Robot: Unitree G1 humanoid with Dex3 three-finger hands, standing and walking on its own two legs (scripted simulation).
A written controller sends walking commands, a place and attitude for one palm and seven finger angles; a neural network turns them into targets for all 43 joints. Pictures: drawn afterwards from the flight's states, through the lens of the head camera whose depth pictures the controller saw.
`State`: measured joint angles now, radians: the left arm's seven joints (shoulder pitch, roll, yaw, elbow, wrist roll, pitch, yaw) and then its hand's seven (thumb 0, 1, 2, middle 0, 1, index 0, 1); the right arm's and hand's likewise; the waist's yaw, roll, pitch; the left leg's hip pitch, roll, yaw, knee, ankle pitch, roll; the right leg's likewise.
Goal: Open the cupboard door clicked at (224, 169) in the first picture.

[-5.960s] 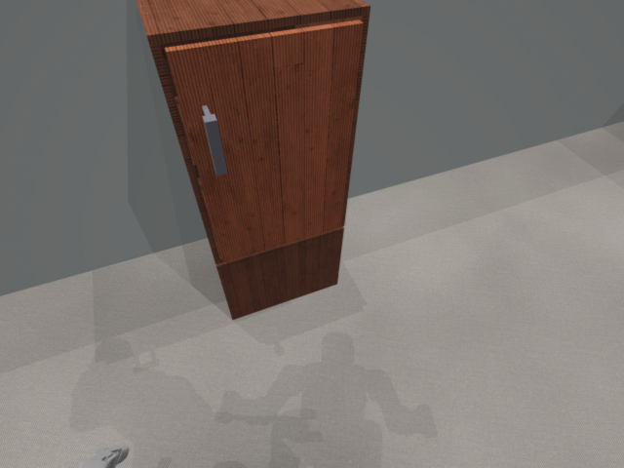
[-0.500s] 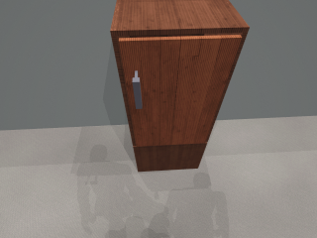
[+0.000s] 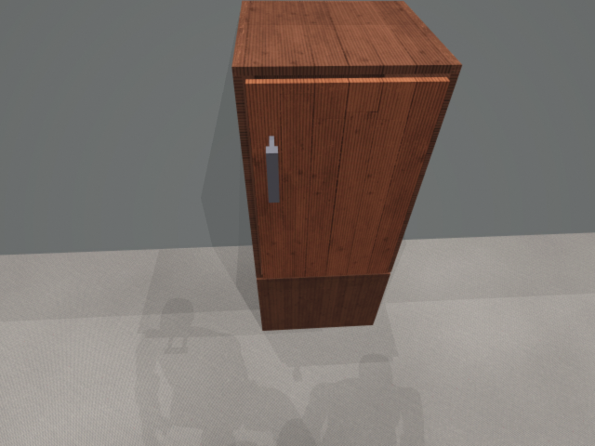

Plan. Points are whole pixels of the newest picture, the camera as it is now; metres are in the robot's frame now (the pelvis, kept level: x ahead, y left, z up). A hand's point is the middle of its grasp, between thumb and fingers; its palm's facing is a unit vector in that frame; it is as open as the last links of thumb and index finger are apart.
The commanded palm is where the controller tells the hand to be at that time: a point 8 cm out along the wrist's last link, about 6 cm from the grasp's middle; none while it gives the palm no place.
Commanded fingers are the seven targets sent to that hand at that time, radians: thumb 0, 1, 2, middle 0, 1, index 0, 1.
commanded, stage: shuffle to correct the standing spot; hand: left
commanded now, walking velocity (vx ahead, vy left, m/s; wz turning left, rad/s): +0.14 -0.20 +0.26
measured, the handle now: (272, 169) +0.62 +0.09 +0.02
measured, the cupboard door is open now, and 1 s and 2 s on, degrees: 0 0 0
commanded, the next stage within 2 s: come to a stop and stand still in 0.82 s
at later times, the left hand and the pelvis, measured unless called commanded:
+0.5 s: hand out of the picture -0.04 +0.08 -0.18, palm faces +0.20 -0.97 -0.10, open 7.4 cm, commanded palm none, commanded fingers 0.00 0.90 0.90 -0.20 -0.30 -0.20 -0.30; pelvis +0.04 -0.05 +0.00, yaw +7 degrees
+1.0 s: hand out of the picture +0.14 +0.03 -0.16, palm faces +0.12 -0.96 -0.26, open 7.3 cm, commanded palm none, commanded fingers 0.00 0.90 0.90 -0.20 -0.30 -0.20 -0.30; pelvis +0.10 -0.17 -0.01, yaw +6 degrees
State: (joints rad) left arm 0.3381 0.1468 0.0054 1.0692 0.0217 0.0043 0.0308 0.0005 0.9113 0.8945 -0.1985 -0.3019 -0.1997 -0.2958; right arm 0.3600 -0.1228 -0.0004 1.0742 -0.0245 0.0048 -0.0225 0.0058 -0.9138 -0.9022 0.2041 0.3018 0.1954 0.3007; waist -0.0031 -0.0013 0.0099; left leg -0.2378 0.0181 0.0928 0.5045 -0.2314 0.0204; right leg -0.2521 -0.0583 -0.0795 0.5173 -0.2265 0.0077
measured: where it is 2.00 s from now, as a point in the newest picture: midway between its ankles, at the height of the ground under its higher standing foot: outside the picture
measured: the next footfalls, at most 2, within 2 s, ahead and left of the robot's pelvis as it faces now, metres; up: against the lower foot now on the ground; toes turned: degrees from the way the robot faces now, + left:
left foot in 0.54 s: +0.09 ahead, +0.05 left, +0.00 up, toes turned +15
right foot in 0.90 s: +0.19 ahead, -0.26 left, +0.00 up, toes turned -1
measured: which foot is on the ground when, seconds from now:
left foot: down 0.00-0.30, up 0.32-0.52, down 0.54-0.90, up 0.92-1.00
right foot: down 0.00-0.54, up 0.56-0.88, down 0.90-1.00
